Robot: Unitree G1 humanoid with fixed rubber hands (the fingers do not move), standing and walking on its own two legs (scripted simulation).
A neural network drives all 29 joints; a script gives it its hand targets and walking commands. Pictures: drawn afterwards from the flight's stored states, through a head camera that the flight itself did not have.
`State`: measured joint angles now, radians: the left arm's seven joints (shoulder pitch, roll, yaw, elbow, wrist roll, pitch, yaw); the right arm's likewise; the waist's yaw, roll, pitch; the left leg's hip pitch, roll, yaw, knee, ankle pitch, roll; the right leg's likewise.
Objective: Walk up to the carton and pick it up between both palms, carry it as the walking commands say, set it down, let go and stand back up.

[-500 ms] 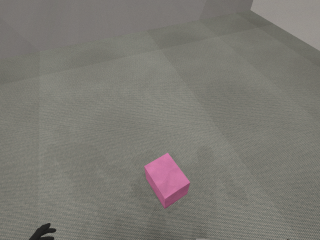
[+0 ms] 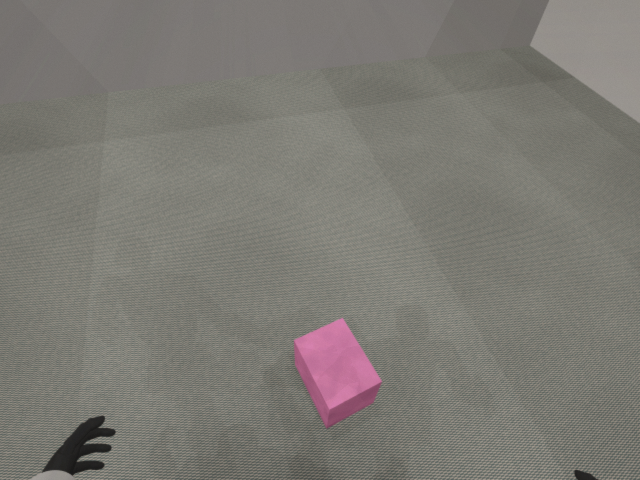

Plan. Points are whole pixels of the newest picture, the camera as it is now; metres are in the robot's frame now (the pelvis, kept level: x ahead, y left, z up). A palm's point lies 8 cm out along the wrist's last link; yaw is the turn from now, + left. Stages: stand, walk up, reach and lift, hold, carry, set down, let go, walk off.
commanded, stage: walk up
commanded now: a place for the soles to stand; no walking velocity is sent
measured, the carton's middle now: (334, 372) +0.52 -0.05 -0.68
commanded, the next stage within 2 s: none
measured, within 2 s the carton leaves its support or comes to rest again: neither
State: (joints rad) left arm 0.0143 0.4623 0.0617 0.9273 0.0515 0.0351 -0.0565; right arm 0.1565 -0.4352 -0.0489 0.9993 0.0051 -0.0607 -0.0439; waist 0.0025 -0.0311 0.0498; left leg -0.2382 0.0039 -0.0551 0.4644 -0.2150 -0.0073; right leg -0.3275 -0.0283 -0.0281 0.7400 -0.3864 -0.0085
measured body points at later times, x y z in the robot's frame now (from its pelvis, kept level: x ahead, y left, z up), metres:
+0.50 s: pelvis +0.03 -0.16 -0.03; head +0.06 -0.13 +0.42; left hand +0.06 +0.19 -0.13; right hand +0.18 -0.52 -0.09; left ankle +0.07 -0.07 -0.74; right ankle +0.07 -0.25 -0.74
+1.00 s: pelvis +0.11 -0.30 -0.03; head +0.13 -0.30 +0.42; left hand +0.02 +0.05 -0.11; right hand +0.35 -0.57 -0.12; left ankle +0.08 -0.17 -0.71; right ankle +0.18 -0.40 -0.74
